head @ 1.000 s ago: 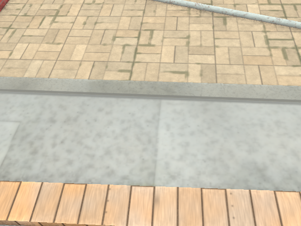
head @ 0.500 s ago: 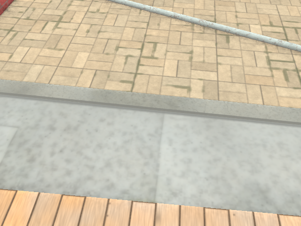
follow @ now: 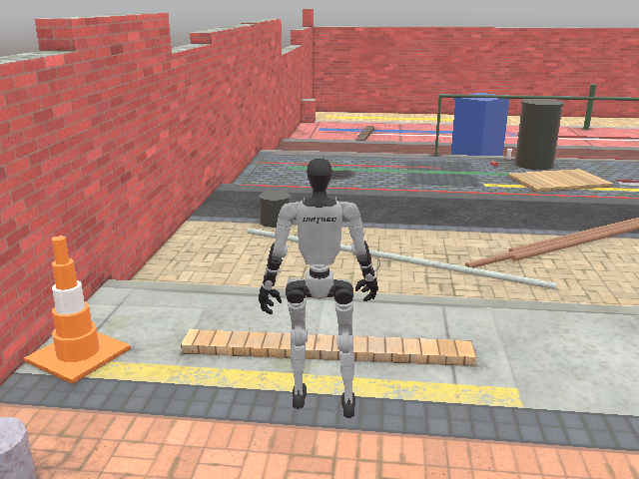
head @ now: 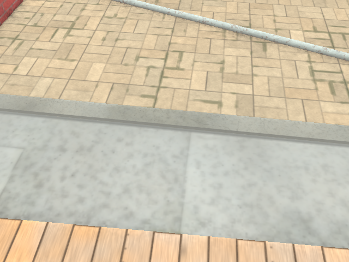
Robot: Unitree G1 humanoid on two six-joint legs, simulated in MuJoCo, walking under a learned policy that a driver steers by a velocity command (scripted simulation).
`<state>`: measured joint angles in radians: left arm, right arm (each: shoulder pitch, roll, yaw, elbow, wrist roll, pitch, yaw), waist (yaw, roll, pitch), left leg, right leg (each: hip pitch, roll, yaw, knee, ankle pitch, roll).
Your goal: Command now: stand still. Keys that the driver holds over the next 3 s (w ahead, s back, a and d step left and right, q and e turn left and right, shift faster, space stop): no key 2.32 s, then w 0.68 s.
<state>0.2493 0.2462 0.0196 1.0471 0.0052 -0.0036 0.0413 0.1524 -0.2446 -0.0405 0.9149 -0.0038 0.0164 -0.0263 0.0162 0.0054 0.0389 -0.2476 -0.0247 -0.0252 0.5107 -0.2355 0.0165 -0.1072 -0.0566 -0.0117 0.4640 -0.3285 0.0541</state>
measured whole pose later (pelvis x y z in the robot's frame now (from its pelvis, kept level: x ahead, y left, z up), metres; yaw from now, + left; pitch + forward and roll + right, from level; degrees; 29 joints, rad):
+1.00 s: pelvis -0.01 -0.02 +0.00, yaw +0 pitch -1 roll +0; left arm 0.36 0.18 0.00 1.09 0.00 -0.02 0.05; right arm 0.17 -0.21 -0.03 1.12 0.01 0.02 -0.04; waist 0.00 0.00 0.04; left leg -0.27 0.00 -0.04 0.50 -0.21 -0.02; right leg -0.14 -0.03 -0.02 0.48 -0.32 0.02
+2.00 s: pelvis -0.01 -0.03 +0.00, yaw +0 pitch -1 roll +0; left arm 0.39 0.15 0.01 1.09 0.00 -0.02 0.04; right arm 0.23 -0.18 -0.02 1.13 0.01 0.01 -0.05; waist 0.00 0.01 0.04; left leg -0.27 0.02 -0.05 0.50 -0.22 -0.03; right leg -0.14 -0.01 -0.03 0.48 -0.33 0.00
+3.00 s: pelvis +0.22 -0.02 +0.00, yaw -1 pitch +5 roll -2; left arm -0.02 0.17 0.03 0.84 -0.03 -0.11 -0.06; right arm 0.58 -0.14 0.01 1.09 -0.01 -0.04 -0.02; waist -0.10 0.02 0.00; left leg 0.10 0.04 0.03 0.21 -0.37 0.02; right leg -0.58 -0.05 -0.09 0.88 -0.33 -0.06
